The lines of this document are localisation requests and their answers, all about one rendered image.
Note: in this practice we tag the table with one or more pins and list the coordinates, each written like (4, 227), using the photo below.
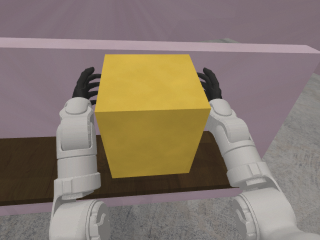
(29, 166)

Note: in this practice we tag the robot right upper arm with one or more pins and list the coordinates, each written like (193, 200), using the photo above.
(265, 214)

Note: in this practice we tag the robot left hand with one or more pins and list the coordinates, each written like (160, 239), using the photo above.
(83, 86)

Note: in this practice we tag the robot right hand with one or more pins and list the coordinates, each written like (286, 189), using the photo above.
(211, 84)

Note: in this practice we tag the robot left upper arm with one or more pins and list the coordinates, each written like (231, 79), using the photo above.
(81, 220)

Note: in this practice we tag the carton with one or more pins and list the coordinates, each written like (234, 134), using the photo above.
(151, 111)

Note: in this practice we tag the left robot forearm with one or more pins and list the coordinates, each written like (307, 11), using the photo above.
(76, 150)

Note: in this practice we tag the right robot forearm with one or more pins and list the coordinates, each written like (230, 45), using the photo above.
(243, 162)

